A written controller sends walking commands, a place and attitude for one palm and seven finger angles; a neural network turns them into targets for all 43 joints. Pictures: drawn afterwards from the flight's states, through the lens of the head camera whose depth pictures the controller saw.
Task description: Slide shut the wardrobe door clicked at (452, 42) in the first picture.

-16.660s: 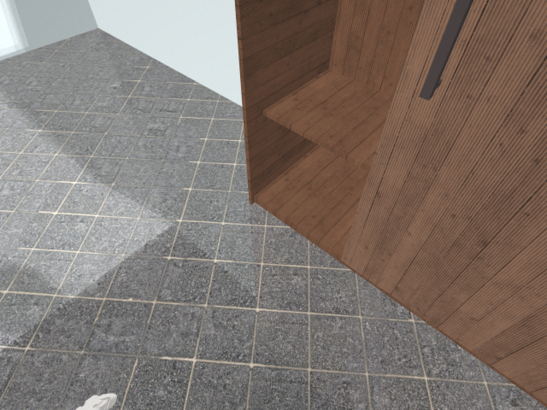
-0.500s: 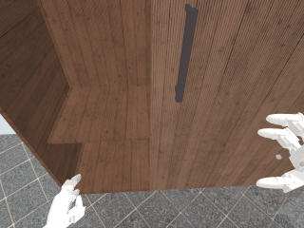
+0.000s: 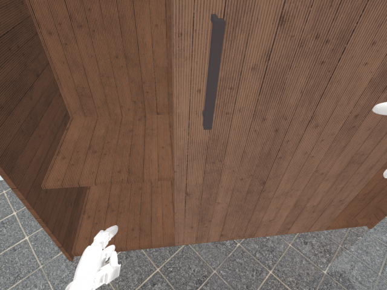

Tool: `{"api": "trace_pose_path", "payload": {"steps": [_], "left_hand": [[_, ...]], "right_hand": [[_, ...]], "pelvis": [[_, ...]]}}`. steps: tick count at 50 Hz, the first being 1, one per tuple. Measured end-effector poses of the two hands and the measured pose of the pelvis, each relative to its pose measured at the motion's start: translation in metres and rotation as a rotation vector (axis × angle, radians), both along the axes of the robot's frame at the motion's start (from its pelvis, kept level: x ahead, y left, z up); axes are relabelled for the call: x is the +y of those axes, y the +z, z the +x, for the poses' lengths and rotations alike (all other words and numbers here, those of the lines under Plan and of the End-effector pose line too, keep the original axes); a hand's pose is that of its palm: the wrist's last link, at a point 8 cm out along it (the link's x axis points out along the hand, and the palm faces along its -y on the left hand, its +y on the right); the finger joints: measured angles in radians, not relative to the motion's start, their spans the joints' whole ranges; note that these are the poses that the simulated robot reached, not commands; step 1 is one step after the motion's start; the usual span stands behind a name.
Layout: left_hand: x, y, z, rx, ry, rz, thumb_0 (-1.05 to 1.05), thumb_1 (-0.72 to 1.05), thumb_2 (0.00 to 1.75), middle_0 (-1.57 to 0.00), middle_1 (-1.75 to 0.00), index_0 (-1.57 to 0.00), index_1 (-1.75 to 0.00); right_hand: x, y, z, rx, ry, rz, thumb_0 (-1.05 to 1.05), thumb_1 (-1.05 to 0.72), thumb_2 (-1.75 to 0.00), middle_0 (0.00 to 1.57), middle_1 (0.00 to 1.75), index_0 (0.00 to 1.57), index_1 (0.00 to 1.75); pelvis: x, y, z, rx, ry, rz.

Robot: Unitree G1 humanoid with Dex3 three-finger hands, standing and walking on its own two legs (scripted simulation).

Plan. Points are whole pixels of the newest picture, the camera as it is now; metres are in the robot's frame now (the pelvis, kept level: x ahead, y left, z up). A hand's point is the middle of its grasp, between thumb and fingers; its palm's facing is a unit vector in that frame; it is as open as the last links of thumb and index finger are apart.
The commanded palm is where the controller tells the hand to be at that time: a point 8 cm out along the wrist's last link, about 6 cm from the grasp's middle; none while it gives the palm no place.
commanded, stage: raise the hand with hooked fingers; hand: right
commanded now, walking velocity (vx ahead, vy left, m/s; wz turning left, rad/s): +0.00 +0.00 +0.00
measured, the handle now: (210, 77) +0.51 -0.03 +0.23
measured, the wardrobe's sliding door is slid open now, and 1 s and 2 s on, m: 0.51 0.51 0.51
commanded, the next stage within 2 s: move the hooked fingers beside the handle in 0.40 s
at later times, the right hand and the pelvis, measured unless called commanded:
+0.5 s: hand (354, 151) +0.28 -0.26 +0.22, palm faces +0.00 +0.98 -0.19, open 14.0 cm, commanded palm +0.25 -0.30 +0.25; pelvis +0.00 +0.02 +0.00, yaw +0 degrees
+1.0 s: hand (312, 127) +0.30 -0.18 +0.25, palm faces -0.09 +0.98 -0.18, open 14.0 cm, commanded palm +0.29 -0.25 +0.24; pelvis +0.02 +0.05 +0.00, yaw +1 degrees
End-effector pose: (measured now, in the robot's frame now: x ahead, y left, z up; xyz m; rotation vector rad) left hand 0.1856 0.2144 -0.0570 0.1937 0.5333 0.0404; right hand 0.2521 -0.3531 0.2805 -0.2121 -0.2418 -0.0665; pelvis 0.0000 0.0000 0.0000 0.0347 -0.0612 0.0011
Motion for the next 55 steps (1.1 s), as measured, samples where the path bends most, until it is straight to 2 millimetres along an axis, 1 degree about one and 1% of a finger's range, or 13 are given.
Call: {"api": "trace_pose_path", "payload": {"steps": [3, 8, 12, 17, 21, 26, 31, 35, 39, 44, 48, 52, 55], "left_hand": [[0.01, -0.004, -0.006, 0.019, 0.021, 0.001, 0.01, 0.9, 0.9, -0.21, -0.3, -0.21, -0.3], [0.022, -0.004, -0.012, 0.028, 0.048, 0.023, 0.01, 0.9, 0.9, -0.21, -0.3, -0.2, -0.3], [0.024, 0.006, -0.011, -0.006, 0.048, 0.045, 0.01, 0.9, 0.9, -0.21, -0.3, -0.2, -0.3], [0.024, 0.005, -0.003, -0.021, 0.031, 0.024, 0.01, 0.9, 0.9, -0.21, -0.3, -0.2, -0.3], [0.026, -0.003, 0.001, 0.002, 0.024, -0.007, 0.01, 0.9, 0.9, -0.21, -0.3, -0.2, -0.3], [0.031, -0.009, 0.004, 0.023, 0.024, -0.016, 0.01, 0.9, 0.9, -0.21, -0.3, -0.2, -0.3], [0.034, 0.001, 0.01, -0.011, 0.013, 0.0, 0.01, 0.9, 0.9, -0.21, -0.3, -0.2, -0.3], [0.04, 0.003, 0.016, -0.033, 0.021, -0.02, 0.01, 0.9, 0.9, -0.21, -0.3, -0.2, -0.3], [0.05, -0.003, 0.018, -0.014, 0.028, -0.035, 0.01, 0.9, 0.9, -0.21, -0.3, -0.2, -0.3], [0.061, -0.01, 0.018, 0.023, 0.033, -0.016, 0.01, 0.9, 0.9, -0.21, -0.3, -0.2, -0.3], [0.062, -0.005, 0.02, 0.005, 0.04, -0.004, 0.01, 0.9, 0.9, -0.2, -0.3, -0.2, -0.3], [0.064, 0.0, 0.022, -0.017, 0.059, -0.028, 0.01, 0.9, 0.9, -0.2, -0.3, -0.2, -0.3], [0.068, -0.003, 0.021, -0.008, 0.067, -0.049, 0.01, 0.9, 0.9, -0.21, -0.3, -0.2, -0.3]], "right_hand": [[0.002, -0.025, 0.01, 0.125, 0.01, 0.024, -0.01, 0.5, -0.3, 0.31, 1.2, 0.3, 1.2], [0.037, -0.065, 0.011, 0.217, 0.132, 0.047, -0.01, 0.5, -0.3, 0.3, 1.2, 0.3, 1.2], [0.051, -0.039, 0.0, 0.037, 0.149, -0.007, -0.01, 0.5, -0.3, 0.31, 1.2, 0.3, 1.2], [0.025, -0.002, -0.003, -0.066, 0.023, 0.004, -0.01, 0.5, -0.3, 0.31, 1.2, 0.31, 1.2], [0.017, -0.018, 0.007, 0.086, -0.031, 0.017, -0.01, 0.5, -0.3, 0.31, 1.2, 0.3, 1.2], [0.051, -0.055, 0.011, 0.217, 0.085, 0.025, -0.01, 0.5, -0.3, 0.3, 1.2, 0.3, 1.2], [0.075, -0.027, 0.005, 0.015, 0.157, -0.003, -0.01, 0.5, -0.3, 0.31, 1.2, 0.3, 1.2], [0.055, -0.003, 0.008, -0.042, 0.053, 0.014, -0.01, 0.5, -0.3, 0.32, 1.2, 0.31, 1.2], [0.045, -0.018, 0.017, 0.098, -0.013, 0.029, -0.01, 0.5, -0.3, 0.31, 1.2, 0.3, 1.2], [0.086, -0.054, 0.026, 0.195, 0.116, 0.047, -0.01, 0.5, -0.3, 0.3, 1.2, 0.3, 1.2], [0.12, -0.039, 0.03, 0.05, 0.208, 0.029, -0.01, 0.5, -0.3, 0.31, 1.2, 0.3, 1.2], [0.107, -0.01, 0.039, -0.045, 0.127, 0.043, -0.01, 0.5, -0.3, 0.32, 1.2, 0.31, 1.2], [0.086, -0.009, 0.047, 0.024, 0.034, 0.068, -0.01, 0.5, -0.3, 0.31, 1.2, 0.31, 1.2]], "pelvis": [[-0.001, -0.001, -0.003, 0.011, 0.001, 0.0], [0.0, -0.001, -0.002, 0.01, 0.01, -0.001], [0.006, 0.0, 0.004, -0.003, 0.019, -0.007], [0.012, 0.001, 0.005, -0.009, 0.009, -0.006], [0.015, 0.0, 0.002, 0.009, 0.0, -0.006], [0.019, 0.0, 0.004, 0.016, 0.0, -0.006], [0.028, 0.002, 0.013, -0.004, 0.005, -0.011], [0.035, 0.002, 0.016, -0.005, 0.007, -0.013], [0.038, 0.002, 0.015, 0.011, 0.002, -0.014], [0.041, 0.001, 0.014, 0.014, -0.005, -0.015], [0.045, 0.001, 0.02, 0.003, 0.003, -0.021], [0.052, 0.002, 0.024, 0.001, 0.015, -0.026], [0.055, 0.002, 0.025, 0.008, 0.019, -0.027]]}}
